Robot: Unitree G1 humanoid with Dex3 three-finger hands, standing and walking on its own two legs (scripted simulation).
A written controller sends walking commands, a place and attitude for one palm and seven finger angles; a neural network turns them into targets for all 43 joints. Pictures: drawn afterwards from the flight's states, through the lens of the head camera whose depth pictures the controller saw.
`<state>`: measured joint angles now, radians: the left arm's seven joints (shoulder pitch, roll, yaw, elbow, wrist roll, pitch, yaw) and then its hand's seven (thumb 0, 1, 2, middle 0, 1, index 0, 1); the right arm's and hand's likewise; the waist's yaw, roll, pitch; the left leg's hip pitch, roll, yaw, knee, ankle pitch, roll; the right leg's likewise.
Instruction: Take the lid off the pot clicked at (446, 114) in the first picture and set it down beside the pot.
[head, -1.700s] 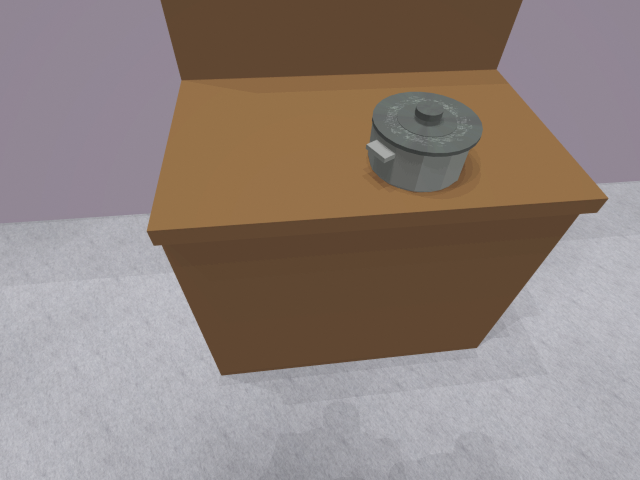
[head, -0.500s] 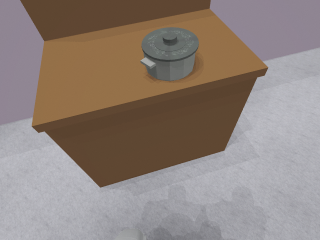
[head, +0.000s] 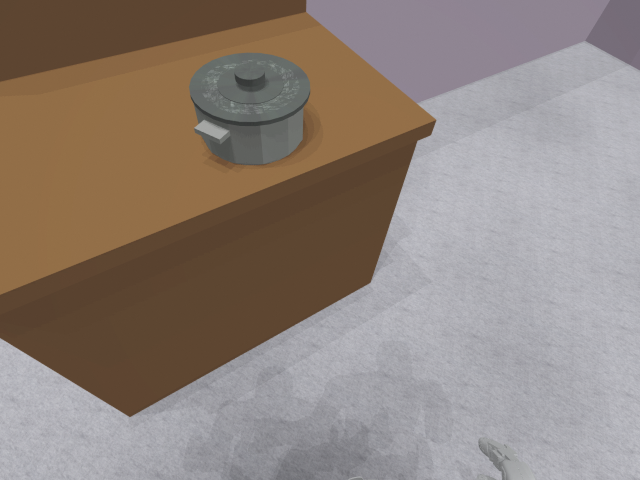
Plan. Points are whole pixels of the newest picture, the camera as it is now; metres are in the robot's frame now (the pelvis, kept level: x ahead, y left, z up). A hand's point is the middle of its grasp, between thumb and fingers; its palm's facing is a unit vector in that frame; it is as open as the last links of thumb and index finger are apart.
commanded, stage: walk to a spot facing it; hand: left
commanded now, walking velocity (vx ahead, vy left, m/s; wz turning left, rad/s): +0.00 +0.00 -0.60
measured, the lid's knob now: (249, 74) +0.70 +0.20 +0.09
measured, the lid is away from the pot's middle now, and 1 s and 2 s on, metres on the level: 0.00 0.00 0.00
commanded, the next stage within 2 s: none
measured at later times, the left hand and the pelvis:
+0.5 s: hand (261, 423) +0.20 +0.10 -0.15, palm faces -0.35 -0.90 -0.26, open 7.4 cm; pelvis +0.01 -0.04 +0.00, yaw -19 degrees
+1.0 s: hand (241, 420) +0.21 +0.13 -0.18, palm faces -0.52 -0.83 -0.20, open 7.4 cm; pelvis +0.04 -0.01 +0.00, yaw -37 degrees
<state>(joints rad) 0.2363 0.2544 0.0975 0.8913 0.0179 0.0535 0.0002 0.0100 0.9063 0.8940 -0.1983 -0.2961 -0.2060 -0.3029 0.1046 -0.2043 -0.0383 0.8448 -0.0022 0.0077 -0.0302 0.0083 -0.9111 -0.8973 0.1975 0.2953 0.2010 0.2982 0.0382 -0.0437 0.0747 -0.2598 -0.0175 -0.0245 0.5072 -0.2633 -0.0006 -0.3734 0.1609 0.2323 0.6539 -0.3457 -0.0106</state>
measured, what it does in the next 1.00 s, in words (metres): steps on the spot, turning right: right foot, then left foot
